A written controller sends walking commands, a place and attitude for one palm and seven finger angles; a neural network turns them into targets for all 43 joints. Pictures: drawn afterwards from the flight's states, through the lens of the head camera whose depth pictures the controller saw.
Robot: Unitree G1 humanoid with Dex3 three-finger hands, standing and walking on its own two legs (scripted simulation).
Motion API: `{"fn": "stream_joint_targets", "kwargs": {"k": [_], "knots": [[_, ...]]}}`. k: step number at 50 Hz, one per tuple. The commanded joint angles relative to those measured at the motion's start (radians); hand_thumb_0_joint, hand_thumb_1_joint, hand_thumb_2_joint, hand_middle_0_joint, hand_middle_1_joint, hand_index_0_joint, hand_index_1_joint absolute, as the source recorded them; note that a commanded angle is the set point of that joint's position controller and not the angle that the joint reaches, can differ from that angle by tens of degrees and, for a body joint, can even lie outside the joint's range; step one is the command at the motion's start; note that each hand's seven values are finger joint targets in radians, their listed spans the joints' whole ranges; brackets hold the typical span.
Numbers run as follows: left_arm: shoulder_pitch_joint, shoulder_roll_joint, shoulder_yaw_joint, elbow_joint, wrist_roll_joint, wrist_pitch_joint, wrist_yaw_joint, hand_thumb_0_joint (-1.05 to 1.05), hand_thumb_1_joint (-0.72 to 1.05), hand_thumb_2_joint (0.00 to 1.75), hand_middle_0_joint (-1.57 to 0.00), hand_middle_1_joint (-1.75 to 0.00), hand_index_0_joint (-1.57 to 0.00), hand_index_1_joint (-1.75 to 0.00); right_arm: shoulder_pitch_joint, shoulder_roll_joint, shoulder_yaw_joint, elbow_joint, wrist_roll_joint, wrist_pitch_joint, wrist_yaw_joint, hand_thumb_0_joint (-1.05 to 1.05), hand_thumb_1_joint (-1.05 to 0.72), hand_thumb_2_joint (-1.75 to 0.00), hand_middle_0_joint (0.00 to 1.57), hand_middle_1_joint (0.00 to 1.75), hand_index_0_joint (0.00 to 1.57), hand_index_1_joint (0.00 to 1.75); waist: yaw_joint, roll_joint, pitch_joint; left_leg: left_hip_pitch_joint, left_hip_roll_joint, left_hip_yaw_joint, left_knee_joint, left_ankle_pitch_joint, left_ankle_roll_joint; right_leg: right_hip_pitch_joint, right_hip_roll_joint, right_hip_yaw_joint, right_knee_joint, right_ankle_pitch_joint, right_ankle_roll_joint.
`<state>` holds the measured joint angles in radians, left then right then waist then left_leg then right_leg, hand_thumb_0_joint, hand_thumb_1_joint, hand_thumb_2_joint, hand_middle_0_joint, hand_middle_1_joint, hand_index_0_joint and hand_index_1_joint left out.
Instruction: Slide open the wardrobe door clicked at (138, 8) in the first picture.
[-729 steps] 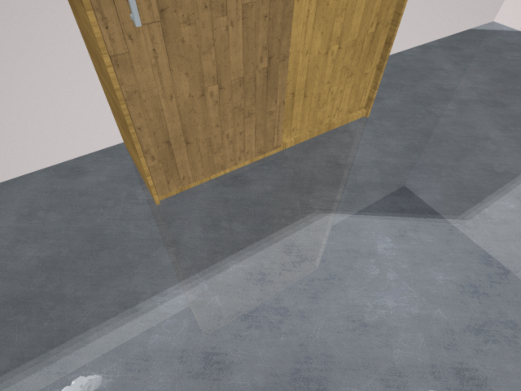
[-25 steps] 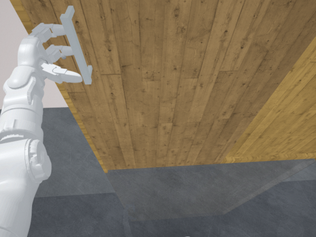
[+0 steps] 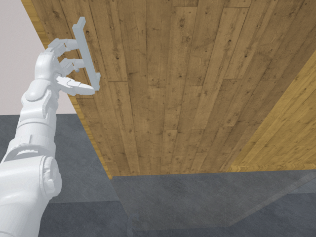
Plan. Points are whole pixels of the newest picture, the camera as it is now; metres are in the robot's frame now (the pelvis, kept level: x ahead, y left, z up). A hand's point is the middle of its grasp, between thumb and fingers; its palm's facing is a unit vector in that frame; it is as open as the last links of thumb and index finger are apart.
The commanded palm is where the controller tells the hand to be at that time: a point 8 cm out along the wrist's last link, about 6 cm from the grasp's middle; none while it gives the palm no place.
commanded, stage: slide the fingers in behind the handle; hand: left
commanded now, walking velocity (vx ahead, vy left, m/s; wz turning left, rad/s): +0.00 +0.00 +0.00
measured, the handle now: (89, 57) +0.52 +0.17 +0.18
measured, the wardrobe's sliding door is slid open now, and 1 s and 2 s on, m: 0.00 0.00 0.00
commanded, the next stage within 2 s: grip the handle and tug to test in 1.32 s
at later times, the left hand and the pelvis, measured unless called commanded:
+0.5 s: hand (87, 68) +0.48 +0.17 +0.18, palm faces +0.02 -1.00 +0.00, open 14.0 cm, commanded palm +0.45 +0.22 +0.18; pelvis +0.00 -0.01 +0.00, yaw +0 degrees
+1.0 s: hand (96, 69) +0.47 +0.15 +0.18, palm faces +0.03 -1.00 +0.00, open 14.0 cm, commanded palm +0.45 +0.20 +0.18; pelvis -0.01 -0.01 +0.00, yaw +0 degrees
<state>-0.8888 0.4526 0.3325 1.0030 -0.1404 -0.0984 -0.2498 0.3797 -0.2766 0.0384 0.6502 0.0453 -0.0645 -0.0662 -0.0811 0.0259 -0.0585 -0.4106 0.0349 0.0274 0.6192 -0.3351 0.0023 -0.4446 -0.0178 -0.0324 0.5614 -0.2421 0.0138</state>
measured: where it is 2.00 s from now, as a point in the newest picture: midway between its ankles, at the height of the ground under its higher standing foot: outside the picture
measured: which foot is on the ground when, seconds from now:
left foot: down 0.00-1.00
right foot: down 0.00-1.00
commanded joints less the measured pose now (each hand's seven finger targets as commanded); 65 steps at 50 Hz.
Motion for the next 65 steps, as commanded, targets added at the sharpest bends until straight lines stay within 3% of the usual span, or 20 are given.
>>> {"fn": "stream_joint_targets", "kwargs": {"k": [1, 5, 11, 13, 16, 18, 22, 25, 26, 28, 32, 37, 39, 43, 45, 49, 51, 56, 60, 65], "knots": [[-0.559, 0.214, 0.002, -0.242, -0.022, -0.064, 0.024, 0.0, -0.5, 0.3, -0.3, -1.2, -0.3, -1.2, 0.05, -0.15, -0.058, -0.081, -0.003, -0.043, -0.018, 0.0, -0.9, -0.9, 0.2, 0.3, 0.2, 0.3, -0.028, 0.004, -0.319, 0.15, -0.018, -0.035, -0.08, 0.286, 0.023, 0.157, 0.03, -0.016, -0.041, 0.265, -0.036], [-0.584, 0.219, -0.002, -0.21, -0.004, -0.065, 0.027, 0.0, -0.5, 0.3, -0.3, -1.2, -0.3, -1.2, 0.042, -0.148, -0.053, -0.074, -0.003, -0.045, -0.016, 0.0, -0.9, -0.9, 0.2, 0.3, 0.2, 0.3, -0.024, 0.054, -0.334, 0.143, -0.026, -0.031, -0.081, 0.28, 0.019, 0.158, 0.025, -0.008, -0.034, 0.277, -0.038], [-0.514, 0.236, 0.039, -0.183, -0.017, -0.07, 0.027, 0.0, -0.5, 0.3, -0.3, -1.2, -0.3, -1.2, 0.048, -0.151, -0.058, -0.083, -0.006, -0.042, -0.011, 0.0, -0.9, -0.9, 0.2, 0.3, 0.2, 0.3, -0.002, -0.009, -0.373, 0.131, -0.027, -0.024, -0.069, 0.335, 0.023, 0.215, 0.026, -0.008, -0.021, 0.343, -0.038], [-0.514, 0.203, 0.006, -0.211, -0.012, -0.068, 0.024, 0.0, -0.5, 0.3, -0.3, -1.2, -0.3, -1.2, 0.034, -0.145, -0.057, -0.091, -0.002, -0.038, -0.008, 0.0, -0.9, -0.9, 0.2, 0.3, 0.2, 0.3, -0.002, 0.032, -0.361, 0.133, -0.027, -0.021, -0.075, 0.336, 0.019, 0.204, 0.025, -0.007, -0.021, 0.344, -0.038], [-0.51, 0.207, 0.014, -0.201, -0.018, -0.061, 0.033, 0.0, -0.5, 0.3, -0.3, -1.2, -0.3, -1.2, 0.04, -0.151, -0.06, -0.089, -0.002, -0.031, -0.01, 0.0, -0.9, -0.9, 0.2, 0.3, 0.2, 0.3, -0.01, -0.019, -0.338, 0.122, -0.025, -0.02, -0.075, 0.309, 0.025, 0.203, 0.026, -0.009, -0.031, 0.321, -0.036], [-0.555, 0.182, -0.006, -0.233, -0.017, -0.062, 0.04, 0.0, -0.5, 0.3, -0.3, -1.2, -0.3, -1.2, 0.033, -0.145, -0.059, -0.089, -0.002, -0.033, -0.009, 0.0, -0.9, -0.9, 0.2, 0.3, 0.2, 0.3, -0.016, 0.005, -0.34, 0.132, -0.026, -0.022, -0.083, 0.292, 0.024, 0.19, 0.027, -0.005, -0.037, 0.307, -0.034], [-0.574, 0.226, 0.023, -0.238, -0.005, -0.074, 0.055, 0.0, -0.5, 0.3, -0.3, -1.2, -0.3, -1.2, 0.041, -0.145, -0.06, -0.077, -0.005, -0.034, -0.012, 0.0, -0.9, -0.9, 0.2, 0.3, 0.2, 0.3, -0.015, 0.009, -0.36, 0.128, -0.028, -0.022, -0.079, 0.292, 0.026, 0.208, 0.026, 0.0, -0.034, 0.314, -0.035], [-0.557, 0.18, -0.005, -0.249, -0.004, -0.08, 0.055, 0.0, -0.5, 0.3, -0.3, -1.2, -0.3, -1.2, 0.037, -0.138, -0.062, -0.078, -0.006, -0.04, -0.009, 0.0, -0.9, -0.9, 0.2, 0.3, 0.2, 0.3, -0.011, 0.042, -0.372, 0.148, -0.029, -0.019, -0.08, 0.301, 0.022, 0.204, 0.028, -0.002, -0.035, 0.319, -0.037], [-0.536, 0.213, 0.024, -0.24, -0.006, -0.085, 0.061, 0.0, -0.5, 0.3, -0.3, -1.2, -0.3, -1.2, 0.047, -0.144, -0.063, -0.075, -0.007, -0.039, -0.01, 0.0, -0.9, -0.9, 0.2, 0.3, 0.2, 0.3, -0.004, 0.01, -0.381, 0.146, -0.027, -0.025, -0.079, 0.315, 0.023, 0.223, 0.028, -0.008, -0.031, 0.32, -0.039], [-0.511, 0.158, -0.011, -0.257, -0.01, -0.075, 0.058, 0.0, -0.5, 0.3, -0.3, -1.2, -0.3, -1.2, 0.031, -0.137, -0.063, -0.079, -0.004, -0.04, -0.006, 0.0, -0.9, -0.9, 0.2, 0.3, 0.2, 0.3, -0.002, 0.052, -0.376, 0.158, -0.028, -0.017, -0.082, 0.328, 0.02, 0.211, 0.029, -0.006, -0.033, 0.336, -0.039], [-0.449, 0.201, 0.042, -0.239, -0.015, -0.052, 0.074, 0.0, -0.5, 0.3, -0.3, -1.2, -0.3, -1.2, 0.029, -0.145, -0.064, -0.084, -0.004, -0.036, -0.005, 0.0, -0.9, -0.9, 0.2, 0.3, 0.2, 0.3, 0.015, -0.021, -0.355, 0.12, -0.028, -0.01, -0.093, 0.306, 0.026, 0.243, 0.029, -0.006, -0.039, 0.334, -0.037], [-0.475, 0.126, -0.019, -0.32, -0.012, -0.055, 0.086, 0.0, -0.5, 0.3, -0.3, -1.2, -0.3, -1.2, 0.011, -0.133, -0.066, -0.091, -0.003, -0.04, -0.002, 0.0, -0.9, -0.9, 0.2, 0.3, 0.2, 0.3, 0.007, 0.013, -0.354, 0.161, -0.025, -0.013, -0.095, 0.321, 0.023, 0.226, 0.031, -0.008, -0.042, 0.329, -0.039], [-0.49, 0.139, -0.007, -0.285, -0.014, -0.044, 0.093, 0.0, -0.5, 0.3, -0.3, -1.2, -0.3, -1.2, 0.01, -0.134, -0.064, -0.081, -0.002, -0.038, -0.005, 0.0, -0.9, -0.9, 0.2, 0.3, 0.2, 0.3, -0.002, -0.019, -0.314, 0.136, -0.025, -0.011, -0.101, 0.277, 0.024, 0.216, 0.03, -0.007, -0.054, 0.301, -0.035], [-0.542, 0.093, -0.055, -0.293, 0.0, -0.048, 0.109, 0.0, -0.5, 0.3, -0.3, -1.2, -0.3, -1.2, -0.002, -0.127, -0.061, -0.078, -0.002, -0.045, -0.008, 0.0, -0.9, -0.9, 0.2, 0.3, 0.2, 0.3, -0.013, 0.028, -0.306, 0.155, -0.027, -0.017, -0.105, 0.238, 0.023, 0.177, 0.026, -0.005, -0.059, 0.246, -0.037], [-0.561, 0.101, -0.045, -0.261, 0.001, -0.053, 0.118, 0.0, -0.5, 0.3, -0.3, -1.2, -0.3, -1.2, 0.007, -0.129, -0.06, -0.068, -0.004, -0.048, -0.009, 0.0, -0.9, -0.9, 0.2, 0.3, 0.2, 0.3, -0.016, -0.014, -0.302, 0.145, -0.028, -0.024, -0.106, 0.232, 0.022, 0.181, 0.027, -0.007, -0.058, 0.243, -0.037], [-0.612, 0.083, -0.068, -0.235, 0.012, -0.071, 0.125, 0.0, -0.5, 0.3, -0.3, -1.2, -0.3, -1.2, 0.008, -0.127, -0.056, -0.062, -0.008, -0.056, -0.009, 0.0, -0.9, -0.9, 0.2, 0.3, 0.2, 0.3, -0.024, 0.008, -0.306, 0.147, -0.029, -0.026, -0.104, 0.224, 0.02, 0.162, 0.024, -0.006, -0.052, 0.232, -0.036], [-0.59, 0.128, -0.028, -0.208, 0.014, -0.084, 0.127, 0.0, -0.5, 0.3, -0.3, -1.2, -0.3, -1.2, 0.022, -0.135, -0.06, -0.058, -0.011, -0.057, -0.011, 0.0, -0.9, -0.9, 0.2, 0.3, 0.2, 0.3, -0.016, -0.034, -0.335, 0.145, -0.029, -0.028, -0.097, 0.239, 0.024, 0.183, 0.024, -0.005, -0.047, 0.247, -0.036], [-0.57, 0.156, -0.009, -0.148, 0.014, -0.091, 0.111, 0.0, -0.5, 0.3, -0.3, -1.2, -0.3, -1.2, 0.024, -0.138, -0.057, -0.058, -0.009, -0.055, -0.01, 0.0, -0.9, -0.9, 0.2, 0.3, 0.2, 0.3, -0.011, -0.034, -0.32, 0.103, -0.033, -0.021, -0.098, 0.212, 0.024, 0.198, 0.022, 0.0, -0.047, 0.242, -0.036], [-0.609, 0.105, -0.055, -0.171, 0.011, -0.098, 0.103, 0.0, -0.5, 0.3, -0.3, -1.2, -0.3, -1.2, 0.026, -0.132, -0.057, -0.064, -0.005, -0.06, -0.007, 0.0, -0.9, -0.9, 0.2, 0.3, 0.2, 0.3, -0.023, 0.021, -0.325, 0.12, -0.033, -0.02, -0.096, 0.2, 0.021, 0.163, 0.024, 0.003, -0.047, 0.226, -0.036], [-0.577, 0.179, 0.014, -0.172, 0.013, -0.104, 0.11, 0.0, -0.5, 0.3, -0.3, -1.2, -0.3, -1.2, 0.043, -0.139, -0.063, -0.058, -0.01, -0.058, -0.005, 0.0, -0.9, -0.9, 0.2, 0.3, 0.2, 0.3, -0.005, -0.016, -0.365, 0.109, -0.032, -0.017, -0.092, 0.247, 0.022, 0.209, 0.027, 0.002, -0.036, 0.281, -0.035]]}}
